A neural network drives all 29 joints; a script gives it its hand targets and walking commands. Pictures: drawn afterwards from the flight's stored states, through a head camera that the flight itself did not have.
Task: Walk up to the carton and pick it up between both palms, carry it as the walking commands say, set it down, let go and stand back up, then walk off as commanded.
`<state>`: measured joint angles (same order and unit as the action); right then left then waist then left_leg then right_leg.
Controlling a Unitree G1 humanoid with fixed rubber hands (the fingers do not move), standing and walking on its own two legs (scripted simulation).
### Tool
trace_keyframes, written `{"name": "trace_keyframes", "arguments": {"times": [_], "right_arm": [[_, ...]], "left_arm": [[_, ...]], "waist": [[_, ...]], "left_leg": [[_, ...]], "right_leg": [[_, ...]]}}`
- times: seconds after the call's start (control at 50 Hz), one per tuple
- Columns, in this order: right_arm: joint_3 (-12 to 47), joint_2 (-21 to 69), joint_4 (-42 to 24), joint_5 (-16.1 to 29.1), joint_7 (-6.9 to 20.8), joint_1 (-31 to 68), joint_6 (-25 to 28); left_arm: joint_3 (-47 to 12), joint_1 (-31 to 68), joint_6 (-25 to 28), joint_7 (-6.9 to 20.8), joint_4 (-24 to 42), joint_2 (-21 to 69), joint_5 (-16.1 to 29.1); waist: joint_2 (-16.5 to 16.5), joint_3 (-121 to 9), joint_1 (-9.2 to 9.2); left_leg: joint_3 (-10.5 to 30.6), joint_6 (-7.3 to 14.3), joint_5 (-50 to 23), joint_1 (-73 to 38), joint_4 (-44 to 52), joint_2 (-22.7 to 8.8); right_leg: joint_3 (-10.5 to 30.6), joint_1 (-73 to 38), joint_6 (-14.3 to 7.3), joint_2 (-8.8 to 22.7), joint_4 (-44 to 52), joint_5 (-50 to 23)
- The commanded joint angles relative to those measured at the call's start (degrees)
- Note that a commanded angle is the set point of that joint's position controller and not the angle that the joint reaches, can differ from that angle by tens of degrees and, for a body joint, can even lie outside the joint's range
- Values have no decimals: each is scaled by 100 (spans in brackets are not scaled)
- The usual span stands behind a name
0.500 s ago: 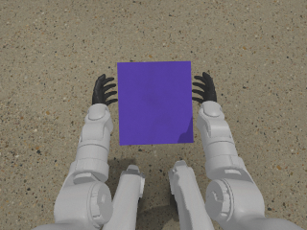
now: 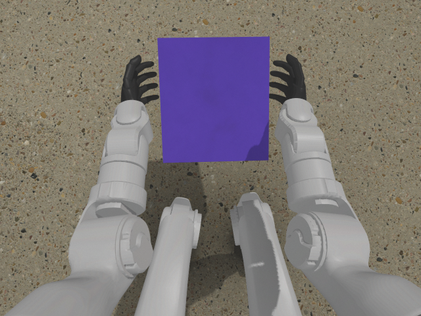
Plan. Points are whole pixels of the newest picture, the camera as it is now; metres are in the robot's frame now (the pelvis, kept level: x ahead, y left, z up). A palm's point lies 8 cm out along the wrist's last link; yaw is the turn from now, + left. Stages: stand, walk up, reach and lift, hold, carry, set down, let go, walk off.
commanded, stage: set down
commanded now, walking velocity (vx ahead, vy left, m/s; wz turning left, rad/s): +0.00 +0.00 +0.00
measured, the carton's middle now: (213, 104) +0.50 -0.01 -0.18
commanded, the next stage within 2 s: none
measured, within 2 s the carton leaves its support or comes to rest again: neither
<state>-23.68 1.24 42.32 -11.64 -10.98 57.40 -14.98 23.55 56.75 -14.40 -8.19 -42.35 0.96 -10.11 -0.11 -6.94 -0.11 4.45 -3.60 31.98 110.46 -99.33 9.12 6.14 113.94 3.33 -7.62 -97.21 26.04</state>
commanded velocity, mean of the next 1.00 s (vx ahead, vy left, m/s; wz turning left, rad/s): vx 0.00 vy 0.00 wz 0.00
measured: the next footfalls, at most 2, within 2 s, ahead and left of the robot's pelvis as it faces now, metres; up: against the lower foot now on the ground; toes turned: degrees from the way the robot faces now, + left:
none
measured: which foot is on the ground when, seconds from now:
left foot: down 0.00-1.00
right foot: down 0.00-1.00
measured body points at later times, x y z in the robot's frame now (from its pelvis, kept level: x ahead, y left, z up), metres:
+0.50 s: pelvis -0.01 +0.00 -0.06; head +0.31 -0.01 +0.25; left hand +0.52 +0.13 -0.18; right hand +0.51 -0.16 -0.19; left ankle +0.09 +0.12 -0.47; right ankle +0.12 -0.12 -0.47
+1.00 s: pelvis +0.00 +0.00 -0.11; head +0.35 +0.01 +0.17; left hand +0.54 +0.14 -0.27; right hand +0.53 -0.16 -0.27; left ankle +0.09 +0.12 -0.47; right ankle +0.12 -0.12 -0.47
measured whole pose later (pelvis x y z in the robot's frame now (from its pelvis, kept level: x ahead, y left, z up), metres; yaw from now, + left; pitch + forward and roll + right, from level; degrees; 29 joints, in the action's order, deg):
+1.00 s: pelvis +0.00 +0.00 -0.11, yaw +0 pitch +43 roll +0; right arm -21.6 -7.4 51.2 -3.2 -9.7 73.3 -12.2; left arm 16.5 75.7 -12.6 -8.9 -53.3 -8.8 -4.7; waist 0.6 9.0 1.5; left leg 3.6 -4.3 35.9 128.2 -121.6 11.1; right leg 3.7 130.8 4.5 -7.4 -118.6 30.2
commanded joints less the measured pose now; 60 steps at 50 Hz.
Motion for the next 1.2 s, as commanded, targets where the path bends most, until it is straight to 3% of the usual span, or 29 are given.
{"name": "trace_keyframes", "arguments": {"times": [0.0,0.8,0.96,1.06,1.18], "right_arm": [[2821,5391,-13,704,1631,3728,180],[2802,4529,40,1353,1639,5314,357],[2488,4005,348,1419,1734,5450,501],[2288,3719,574,1332,1749,5381,607],[2318,3445,569,1417,1760,5538,729]], "left_arm": [[-2824,3842,194,1643,135,5196,668],[-2941,5276,356,1555,-250,4548,1111],[-2859,5473,471,1497,-486,4227,1120],[-2765,5558,571,1509,-648,4006,1217],[-2686,5561,668,1489,-912,3730,1328]], "waist": [[143,-5989,-32],[-25,-6040,158],[-385,-5144,215],[-375,-4494,356],[-285,-4022,341]], "left_leg": [[-791,115,-1290,-2140,937,214],[-893,181,-1601,-1105,-865,126],[-812,202,-1629,-908,-1110,104],[-691,226,-1715,-700,-1260,92],[-593,255,-1925,-604,-1471,59]], "right_leg": [[-922,-4038,-128,-237,523,-1452],[-1195,-2729,-88,-142,-1364,-1809],[-1119,-2017,-189,-105,-1671,-1723],[-1065,-1756,-248,-76,-1842,-1783],[-975,-1677,-282,-39,-2042,-1937]]}}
